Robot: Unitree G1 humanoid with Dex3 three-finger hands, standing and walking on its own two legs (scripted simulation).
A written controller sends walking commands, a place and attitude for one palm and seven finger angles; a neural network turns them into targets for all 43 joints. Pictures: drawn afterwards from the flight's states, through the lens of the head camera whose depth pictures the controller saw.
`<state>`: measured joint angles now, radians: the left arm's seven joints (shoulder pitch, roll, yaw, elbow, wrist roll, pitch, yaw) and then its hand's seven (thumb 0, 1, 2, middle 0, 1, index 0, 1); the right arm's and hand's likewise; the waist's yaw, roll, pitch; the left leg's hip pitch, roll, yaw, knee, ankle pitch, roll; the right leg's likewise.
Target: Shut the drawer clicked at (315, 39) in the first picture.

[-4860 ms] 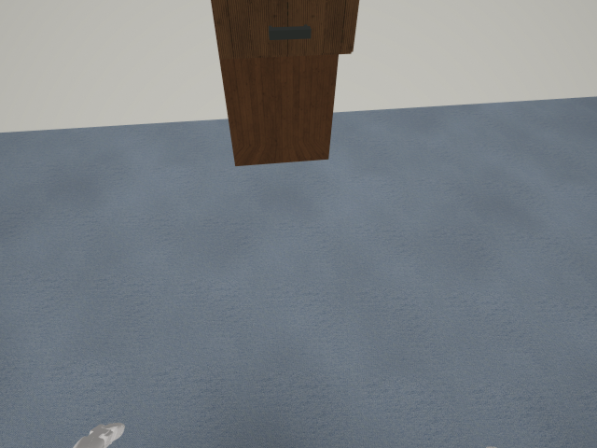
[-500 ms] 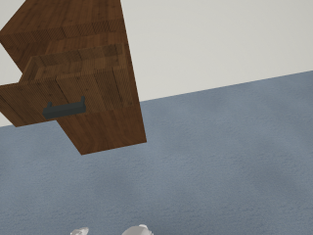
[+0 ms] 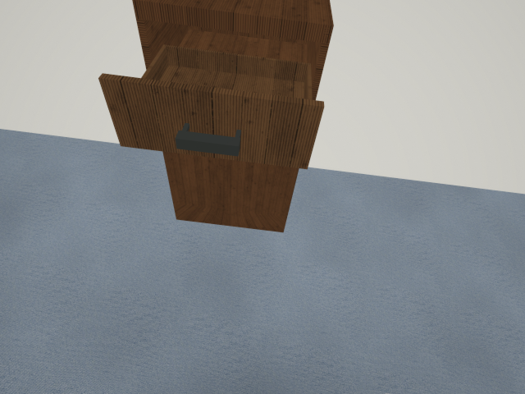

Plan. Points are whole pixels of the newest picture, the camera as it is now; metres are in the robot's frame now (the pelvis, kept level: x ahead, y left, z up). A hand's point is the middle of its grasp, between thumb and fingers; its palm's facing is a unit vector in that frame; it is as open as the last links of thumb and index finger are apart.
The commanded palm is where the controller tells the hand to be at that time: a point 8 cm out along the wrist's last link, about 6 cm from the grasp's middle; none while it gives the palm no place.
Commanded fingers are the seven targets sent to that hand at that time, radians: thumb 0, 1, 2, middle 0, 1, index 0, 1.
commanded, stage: take the last steps up to it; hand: left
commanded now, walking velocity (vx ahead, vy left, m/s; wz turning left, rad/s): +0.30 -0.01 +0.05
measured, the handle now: (210, 136) +0.60 +0.18 +0.02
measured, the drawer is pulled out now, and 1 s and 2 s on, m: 0.29 0.29 0.29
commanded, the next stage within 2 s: come to a stop and stand still in 0.98 s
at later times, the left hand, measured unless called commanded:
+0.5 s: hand (200, 339) +0.24 +0.13 -0.16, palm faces -0.04 -0.98 -0.22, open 7.4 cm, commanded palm none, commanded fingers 0.00 0.90 0.90 -0.20 -0.30 -0.20 -0.30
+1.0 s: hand (201, 393) +0.15 +0.11 -0.18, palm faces +0.18 -0.97 -0.14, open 7.4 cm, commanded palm none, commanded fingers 0.00 0.90 0.90 -0.20 -0.30 -0.20 -0.30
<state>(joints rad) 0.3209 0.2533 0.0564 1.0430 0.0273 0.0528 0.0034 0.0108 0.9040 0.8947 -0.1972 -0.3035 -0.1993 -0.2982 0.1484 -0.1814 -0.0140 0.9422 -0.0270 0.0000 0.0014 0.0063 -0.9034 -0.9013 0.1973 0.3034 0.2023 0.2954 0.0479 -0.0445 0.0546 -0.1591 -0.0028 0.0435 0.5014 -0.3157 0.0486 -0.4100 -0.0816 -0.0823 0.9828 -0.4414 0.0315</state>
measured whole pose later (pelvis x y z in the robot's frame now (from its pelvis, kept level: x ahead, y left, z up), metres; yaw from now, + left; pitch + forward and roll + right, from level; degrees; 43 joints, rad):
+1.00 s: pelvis +0.24 -0.03 +0.00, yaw +2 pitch -1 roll -2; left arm 0.43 0.12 0.02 1.16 0.02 -0.05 0.01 0.01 0.91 0.89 -0.20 -0.30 -0.20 -0.30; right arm 0.12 -0.16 -0.04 1.02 -0.02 -0.03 0.02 0.01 -0.91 -0.90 0.19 0.30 0.20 0.29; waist 0.07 0.01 0.04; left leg -0.33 0.06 0.10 0.56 -0.21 -0.02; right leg -0.07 -0.01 -0.15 0.41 -0.32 -0.01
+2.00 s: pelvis +0.22 -0.03 +0.00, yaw +1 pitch -1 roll +0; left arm 0.27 0.19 0.05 1.08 0.02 0.04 0.03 0.01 0.90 0.89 -0.20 -0.30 -0.20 -0.30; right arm 0.22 -0.19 -0.04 1.04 -0.03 0.01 -0.01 0.01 -0.91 -0.90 0.19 0.30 0.20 0.29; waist 0.03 -0.02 0.03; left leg -0.15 0.02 0.03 0.47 -0.29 -0.01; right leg -0.31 -0.05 -0.04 0.57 -0.29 0.01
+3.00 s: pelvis +0.25 -0.09 +0.00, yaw +2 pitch -2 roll +1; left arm 0.29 0.13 -0.01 1.11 0.01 -0.03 0.03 0.01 0.91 0.89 -0.20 -0.30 -0.20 -0.30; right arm 0.30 -0.16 0.02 1.13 -0.02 -0.01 -0.02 0.01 -0.91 -0.90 0.20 0.30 0.20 0.30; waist 0.00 0.04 0.04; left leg -0.13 0.04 0.04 0.44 -0.28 -0.03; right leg -0.16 0.04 -0.09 0.46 -0.28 -0.09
